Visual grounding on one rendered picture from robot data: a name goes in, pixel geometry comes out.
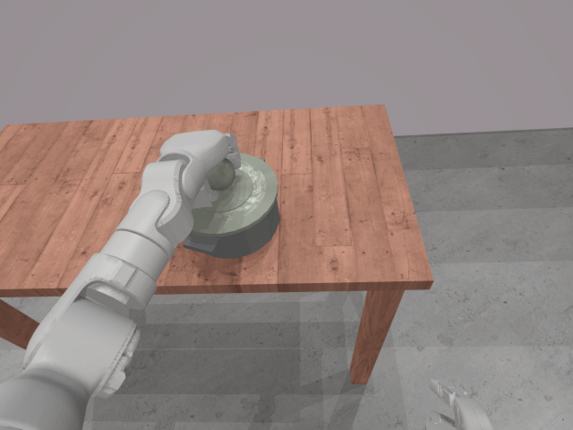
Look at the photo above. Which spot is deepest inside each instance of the table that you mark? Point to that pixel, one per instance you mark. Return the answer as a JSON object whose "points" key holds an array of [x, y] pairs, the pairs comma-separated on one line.
{"points": [[347, 221]]}

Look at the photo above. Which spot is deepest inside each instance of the robot left upper arm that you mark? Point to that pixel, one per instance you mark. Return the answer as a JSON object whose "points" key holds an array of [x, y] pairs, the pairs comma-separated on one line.
{"points": [[85, 355]]}

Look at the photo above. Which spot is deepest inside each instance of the left robot forearm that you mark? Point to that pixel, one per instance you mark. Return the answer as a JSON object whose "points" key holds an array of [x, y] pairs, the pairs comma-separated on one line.
{"points": [[125, 271]]}

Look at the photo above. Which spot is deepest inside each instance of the pot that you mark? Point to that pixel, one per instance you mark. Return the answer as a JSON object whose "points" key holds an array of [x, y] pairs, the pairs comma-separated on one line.
{"points": [[240, 244]]}

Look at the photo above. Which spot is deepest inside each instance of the knob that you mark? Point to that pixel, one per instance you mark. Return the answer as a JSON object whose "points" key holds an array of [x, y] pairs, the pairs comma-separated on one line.
{"points": [[222, 175]]}

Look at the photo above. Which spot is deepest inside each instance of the robot left hand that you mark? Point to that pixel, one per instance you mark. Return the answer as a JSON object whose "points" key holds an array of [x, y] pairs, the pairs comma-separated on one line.
{"points": [[210, 147]]}

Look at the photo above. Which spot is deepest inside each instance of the robot right hand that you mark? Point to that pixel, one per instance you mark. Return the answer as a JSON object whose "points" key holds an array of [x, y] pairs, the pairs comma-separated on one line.
{"points": [[468, 413]]}

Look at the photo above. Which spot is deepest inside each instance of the lid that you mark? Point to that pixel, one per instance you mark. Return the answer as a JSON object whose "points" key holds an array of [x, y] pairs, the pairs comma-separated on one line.
{"points": [[243, 204]]}

